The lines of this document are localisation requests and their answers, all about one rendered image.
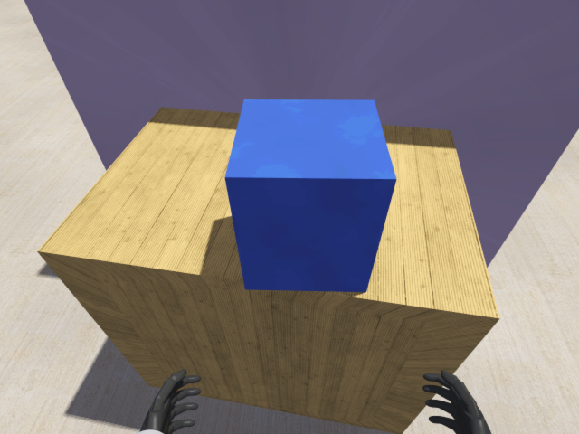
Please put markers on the carton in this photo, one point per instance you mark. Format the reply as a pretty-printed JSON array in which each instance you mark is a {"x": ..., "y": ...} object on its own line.
[{"x": 309, "y": 183}]

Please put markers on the right robot hand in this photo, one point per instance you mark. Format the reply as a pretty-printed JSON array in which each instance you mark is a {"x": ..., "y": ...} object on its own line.
[{"x": 468, "y": 419}]

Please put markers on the pedestal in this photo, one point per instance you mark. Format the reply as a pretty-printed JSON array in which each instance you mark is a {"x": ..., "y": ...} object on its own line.
[{"x": 150, "y": 253}]

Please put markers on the left robot hand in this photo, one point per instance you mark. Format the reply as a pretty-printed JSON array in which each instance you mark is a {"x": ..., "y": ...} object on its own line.
[{"x": 162, "y": 410}]

